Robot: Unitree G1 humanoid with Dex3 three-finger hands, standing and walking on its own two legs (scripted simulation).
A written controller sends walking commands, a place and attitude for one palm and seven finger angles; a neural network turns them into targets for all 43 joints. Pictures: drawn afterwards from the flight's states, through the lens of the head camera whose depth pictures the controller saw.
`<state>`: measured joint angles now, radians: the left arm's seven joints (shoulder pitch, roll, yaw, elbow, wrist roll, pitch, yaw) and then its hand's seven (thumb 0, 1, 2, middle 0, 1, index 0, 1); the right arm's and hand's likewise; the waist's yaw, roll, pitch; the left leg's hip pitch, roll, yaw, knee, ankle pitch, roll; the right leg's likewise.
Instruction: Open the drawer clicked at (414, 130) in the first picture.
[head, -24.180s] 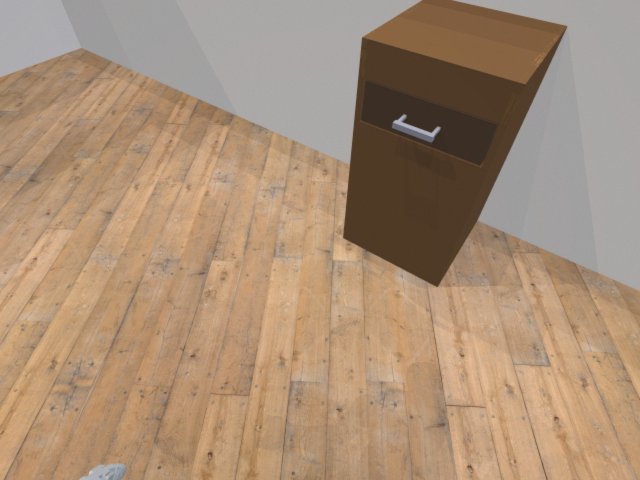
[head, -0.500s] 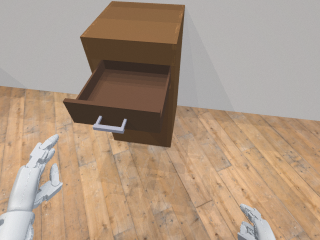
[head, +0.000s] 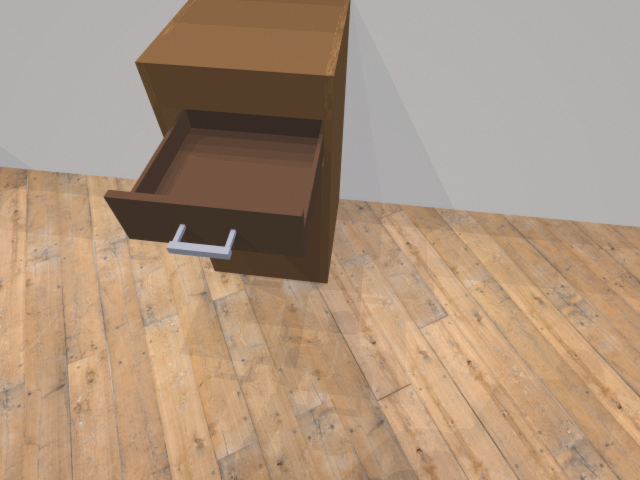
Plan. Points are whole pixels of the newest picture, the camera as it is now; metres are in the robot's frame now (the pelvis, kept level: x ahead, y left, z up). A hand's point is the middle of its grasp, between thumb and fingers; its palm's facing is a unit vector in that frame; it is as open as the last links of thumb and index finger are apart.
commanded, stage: let the arm hang, fingers relaxed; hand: left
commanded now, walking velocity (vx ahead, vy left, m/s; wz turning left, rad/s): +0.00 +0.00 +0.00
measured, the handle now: (203, 241) +0.54 +0.27 -0.13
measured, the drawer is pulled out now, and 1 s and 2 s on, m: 0.30 0.30 0.30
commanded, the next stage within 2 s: look to check the result in 0.52 s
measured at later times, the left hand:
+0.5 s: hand out of the picture +0.00 +0.16 -0.18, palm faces +0.03 -0.98 -0.18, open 7.3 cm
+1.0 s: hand out of the picture +0.01 +0.16 -0.18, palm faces +0.04 -0.98 -0.18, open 7.3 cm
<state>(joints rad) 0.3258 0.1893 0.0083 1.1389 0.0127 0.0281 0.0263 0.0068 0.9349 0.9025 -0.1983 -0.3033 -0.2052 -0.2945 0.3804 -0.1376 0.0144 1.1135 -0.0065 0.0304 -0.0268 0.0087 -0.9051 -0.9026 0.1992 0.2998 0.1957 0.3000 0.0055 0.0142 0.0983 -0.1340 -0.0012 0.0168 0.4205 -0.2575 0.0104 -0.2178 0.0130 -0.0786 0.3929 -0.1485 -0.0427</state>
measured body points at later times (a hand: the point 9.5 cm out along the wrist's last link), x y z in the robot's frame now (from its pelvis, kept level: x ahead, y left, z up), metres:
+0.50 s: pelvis +0.01 +0.00 +0.00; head +0.02 -0.01 +0.45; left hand +0.00 +0.21 -0.16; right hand -0.03 -0.20 -0.16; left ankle -0.02 +0.11 -0.74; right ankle +0.04 -0.09 -0.74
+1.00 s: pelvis +0.02 -0.01 +0.00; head +0.04 -0.01 +0.45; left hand +0.01 +0.21 -0.16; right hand -0.01 -0.20 -0.16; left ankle -0.02 +0.11 -0.74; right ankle +0.04 -0.09 -0.74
